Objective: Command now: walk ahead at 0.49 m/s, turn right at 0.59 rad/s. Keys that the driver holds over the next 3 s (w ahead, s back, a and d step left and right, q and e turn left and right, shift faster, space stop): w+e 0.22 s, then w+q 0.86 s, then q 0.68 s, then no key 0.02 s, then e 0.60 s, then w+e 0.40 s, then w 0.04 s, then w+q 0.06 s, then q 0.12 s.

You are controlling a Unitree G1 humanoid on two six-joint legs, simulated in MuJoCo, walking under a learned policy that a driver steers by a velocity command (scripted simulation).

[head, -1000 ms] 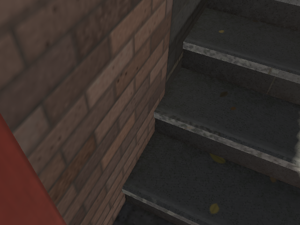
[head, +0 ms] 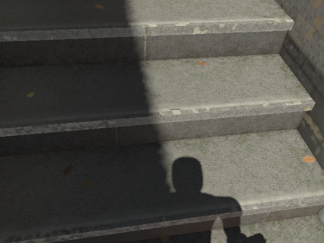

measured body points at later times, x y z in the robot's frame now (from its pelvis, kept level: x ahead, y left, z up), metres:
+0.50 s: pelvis +0.26 -0.12 +0.14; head +0.25 -0.13 +0.59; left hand +0.36 +0.12 +0.01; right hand +0.32 -0.39 +0.01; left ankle +0.19 +0.05 -0.33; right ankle +0.27 -0.20 -0.57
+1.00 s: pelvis +0.53 -0.14 +0.29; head +0.49 -0.15 +0.73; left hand +0.63 +0.12 +0.19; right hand +0.64 -0.38 +0.15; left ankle +0.56 -0.11 -0.40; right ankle +0.46 -0.31 -0.19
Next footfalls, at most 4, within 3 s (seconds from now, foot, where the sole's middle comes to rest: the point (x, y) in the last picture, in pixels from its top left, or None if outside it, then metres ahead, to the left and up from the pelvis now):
0.32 right None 0.31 -0.22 -0.60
0.84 left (186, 188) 0.60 -0.10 -0.44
1.34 right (211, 83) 0.97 -0.21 -0.28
1.86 left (150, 104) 0.84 0.02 -0.28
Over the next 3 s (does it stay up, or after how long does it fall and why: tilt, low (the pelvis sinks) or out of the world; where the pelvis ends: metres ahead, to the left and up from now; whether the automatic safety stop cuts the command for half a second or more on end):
stays up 1.01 -0.07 0.51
